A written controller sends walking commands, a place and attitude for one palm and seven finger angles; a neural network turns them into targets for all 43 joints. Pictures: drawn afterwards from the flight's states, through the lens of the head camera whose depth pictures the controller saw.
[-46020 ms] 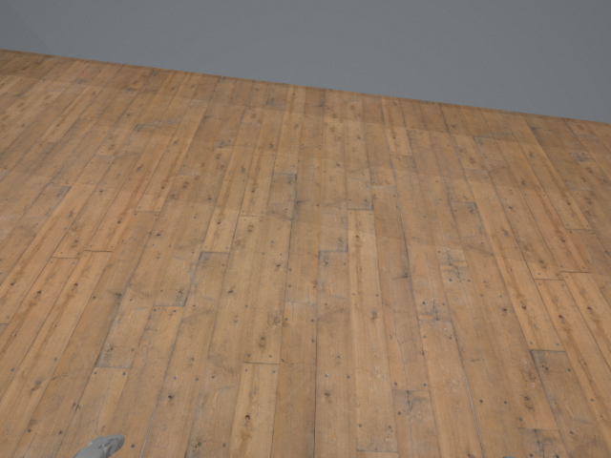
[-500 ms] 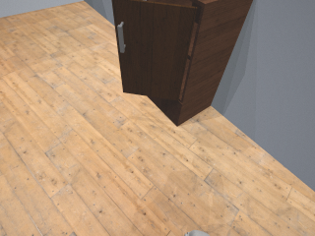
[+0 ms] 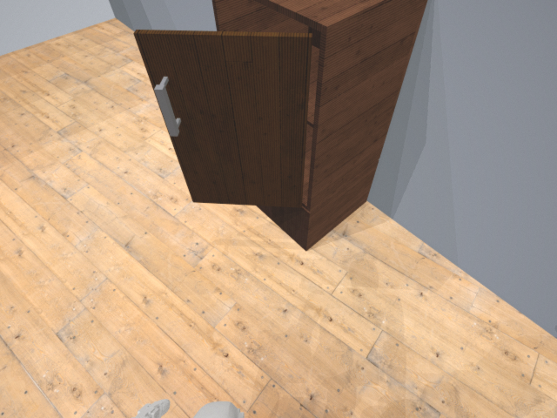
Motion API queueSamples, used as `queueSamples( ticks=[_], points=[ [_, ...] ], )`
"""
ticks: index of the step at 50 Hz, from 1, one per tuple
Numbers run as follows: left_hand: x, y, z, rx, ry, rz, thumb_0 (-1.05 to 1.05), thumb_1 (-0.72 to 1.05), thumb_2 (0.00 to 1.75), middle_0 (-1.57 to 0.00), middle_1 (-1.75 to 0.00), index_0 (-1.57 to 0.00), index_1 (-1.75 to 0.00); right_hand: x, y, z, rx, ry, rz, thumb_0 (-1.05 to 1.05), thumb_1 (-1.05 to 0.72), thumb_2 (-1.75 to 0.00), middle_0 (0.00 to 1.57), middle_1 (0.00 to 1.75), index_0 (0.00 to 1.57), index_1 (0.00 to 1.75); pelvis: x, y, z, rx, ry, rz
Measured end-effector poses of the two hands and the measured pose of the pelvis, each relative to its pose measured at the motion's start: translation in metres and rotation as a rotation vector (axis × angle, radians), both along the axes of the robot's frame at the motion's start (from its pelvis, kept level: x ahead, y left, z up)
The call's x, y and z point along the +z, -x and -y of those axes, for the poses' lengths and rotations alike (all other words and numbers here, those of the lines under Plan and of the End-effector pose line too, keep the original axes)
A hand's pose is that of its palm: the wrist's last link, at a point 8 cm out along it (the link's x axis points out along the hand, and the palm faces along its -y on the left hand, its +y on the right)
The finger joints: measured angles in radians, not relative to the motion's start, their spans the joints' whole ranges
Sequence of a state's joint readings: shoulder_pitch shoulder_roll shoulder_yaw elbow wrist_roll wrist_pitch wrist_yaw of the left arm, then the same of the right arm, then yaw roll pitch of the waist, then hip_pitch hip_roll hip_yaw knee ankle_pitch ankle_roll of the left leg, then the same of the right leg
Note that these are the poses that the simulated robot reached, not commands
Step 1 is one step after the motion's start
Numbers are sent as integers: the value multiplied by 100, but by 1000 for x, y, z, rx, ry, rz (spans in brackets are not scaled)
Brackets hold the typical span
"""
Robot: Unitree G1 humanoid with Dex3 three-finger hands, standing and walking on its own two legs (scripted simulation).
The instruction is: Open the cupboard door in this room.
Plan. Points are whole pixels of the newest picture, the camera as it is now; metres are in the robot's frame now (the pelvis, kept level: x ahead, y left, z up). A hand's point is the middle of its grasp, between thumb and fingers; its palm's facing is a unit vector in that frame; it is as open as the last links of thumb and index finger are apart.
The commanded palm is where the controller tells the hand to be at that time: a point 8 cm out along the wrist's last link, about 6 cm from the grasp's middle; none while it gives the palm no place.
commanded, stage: take the last steps up to it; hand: left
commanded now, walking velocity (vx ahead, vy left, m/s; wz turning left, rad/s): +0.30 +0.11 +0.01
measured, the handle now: (169, 107) +0.80 +0.29 -0.04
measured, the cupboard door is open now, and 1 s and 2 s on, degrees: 44 44 44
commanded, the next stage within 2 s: come to a stop and stand still in 0.38 s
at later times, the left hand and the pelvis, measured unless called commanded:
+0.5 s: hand (135, 399) +0.17 +0.25 -0.18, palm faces +0.06 -0.98 -0.16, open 7.4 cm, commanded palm none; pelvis +0.18 +0.08 +0.00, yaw -2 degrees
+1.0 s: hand (152, 318) +0.32 +0.26 -0.18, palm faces +0.01 -0.99 -0.17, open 7.4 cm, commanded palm none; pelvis +0.22 +0.09 -0.01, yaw -1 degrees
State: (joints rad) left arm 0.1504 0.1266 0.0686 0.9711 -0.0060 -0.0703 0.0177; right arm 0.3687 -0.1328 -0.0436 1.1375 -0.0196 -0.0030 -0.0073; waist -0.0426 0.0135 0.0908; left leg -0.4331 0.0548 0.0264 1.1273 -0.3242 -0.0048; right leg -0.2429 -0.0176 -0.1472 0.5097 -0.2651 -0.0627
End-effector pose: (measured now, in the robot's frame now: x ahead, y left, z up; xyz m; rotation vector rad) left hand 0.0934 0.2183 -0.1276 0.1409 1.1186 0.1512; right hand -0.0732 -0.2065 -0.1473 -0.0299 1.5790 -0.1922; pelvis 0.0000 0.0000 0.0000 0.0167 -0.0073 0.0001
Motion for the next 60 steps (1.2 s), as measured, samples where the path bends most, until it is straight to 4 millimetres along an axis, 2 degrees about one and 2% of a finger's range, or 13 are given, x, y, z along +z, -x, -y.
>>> queueSamples(
  ticks=[8,13,16,18,24,30,34,38,42,47,50,56,60],
  points=[
    [2,35,-38,83,-29,-202,-3,96,90,-20,-29,-20,-30,12,-181,12,126,58,284,1,-94,-90,20,29,20,30,8,-60,-16,9,2,-16],
    [-11,54,-50,139,23,-354,-1,93,90,-20,-29,-20,-30,22,-284,-6,216,90,414,1,-93,-90,20,29,20,30,2,-104,-42,10,7,-10],
    [-27,52,-61,150,57,-436,-1,92,90,-20,-29,-20,-30,20,-332,-23,249,123,498,1,-92,-90,20,29,20,30,-13,-131,-61,0,19,-6],
    [-31,37,-68,138,61,-458,0,92,90,-20,-29,-20,-30,20,-347,-34,249,130,516,0,-92,-90,20,29,20,30,-15,-142,-68,-11,8,1],
    [-22,-57,-85,74,46,-327,0,91,90,-20,-29,-19,-30,16,-338,-61,198,89,423,0,-91,-90,20,29,20,30,-2,-174,-80,-32,0,-9],
    [-11,-154,-92,8,-16,-180,1,94,90,-20,-29,-20,-30,8,-309,-54,111,95,289,-1,-95,-90,20,30,21,30,1,-205,-78,-35,-12,-8],
    [-12,-198,-89,-29,-52,-118,1,94,90,-20,-29,-19,-30,-6,-293,-48,58,72,187,-1,-93,-90,20,30,20,30,-7,-223,-67,-46,-28,0],
    [-9,-223,-79,-69,-57,-106,0,93,90,-20,-29,-19,-30,-10,-285,-44,10,60,126,0,-92,-90,20,29,20,30,-7,-231,-64,-33,-4,-8],
    [-11,-234,-75,-63,-36,-84,0,92,90,-20,-29,-20,-30,-4,-286,-43,12,78,98,0,-92,-90,20,29,20,30,-4,-230,-67,-24,-2,-8],
    [-20,-227,-84,-38,7,-78,0,91,90,-20,-30,-20,-30,6,-298,-48,39,120,142,0,-91,-90,20,29,20,30,-5,-223,-81,-17,5,0],
    [-28,-214,-95,-19,26,-100,0,91,90,-20,-30,-20,-30,9,-303,-55,59,143,185,0,-91,-90,20,29,20,30,-8,-218,-91,-25,10,6],
    [-24,-177,-111,7,20,-183,0,91,90,-20,-29,-20,-30,17,-313,-74,95,133,247,0,-91,-90,20,29,20,30,1,-210,-97,-34,18,-9],
    [-18,-151,-111,7,8,-241,0,91,90,-20,-29,-20,-30,17,-314,-71,85,127,271,0,-93,-90,20,30,21,30,4,-205,-95,-41,20,-18]
  ],
)
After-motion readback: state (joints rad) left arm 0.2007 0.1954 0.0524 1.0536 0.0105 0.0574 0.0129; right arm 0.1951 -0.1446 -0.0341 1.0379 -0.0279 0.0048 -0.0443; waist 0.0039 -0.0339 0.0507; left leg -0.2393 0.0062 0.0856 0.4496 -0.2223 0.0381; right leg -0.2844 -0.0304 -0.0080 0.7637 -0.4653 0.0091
